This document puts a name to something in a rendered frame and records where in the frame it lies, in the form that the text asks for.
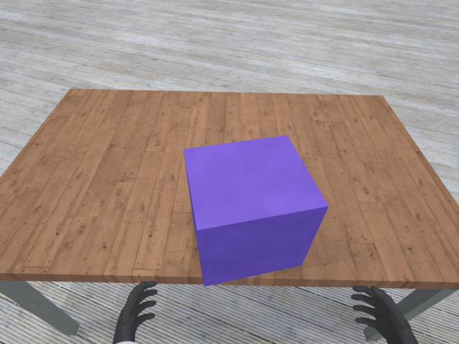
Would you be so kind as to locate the robot right hand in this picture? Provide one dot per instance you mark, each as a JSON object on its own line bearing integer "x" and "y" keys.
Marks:
{"x": 390, "y": 322}

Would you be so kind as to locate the table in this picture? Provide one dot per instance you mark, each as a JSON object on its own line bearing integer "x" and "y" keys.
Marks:
{"x": 100, "y": 194}

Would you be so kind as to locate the carton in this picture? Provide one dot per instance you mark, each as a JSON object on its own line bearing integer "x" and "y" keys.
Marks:
{"x": 256, "y": 209}

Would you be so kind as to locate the robot left hand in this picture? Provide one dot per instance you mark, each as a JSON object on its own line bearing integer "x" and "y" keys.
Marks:
{"x": 129, "y": 320}

